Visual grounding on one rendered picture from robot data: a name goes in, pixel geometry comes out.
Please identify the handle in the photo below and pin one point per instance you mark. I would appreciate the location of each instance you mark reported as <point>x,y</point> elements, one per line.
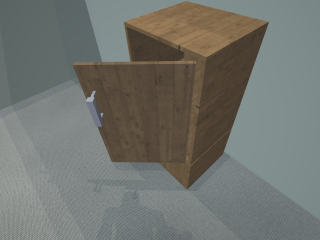
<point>94,110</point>

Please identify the cupboard door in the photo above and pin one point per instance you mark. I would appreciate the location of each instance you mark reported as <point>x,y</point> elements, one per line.
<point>146,106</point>

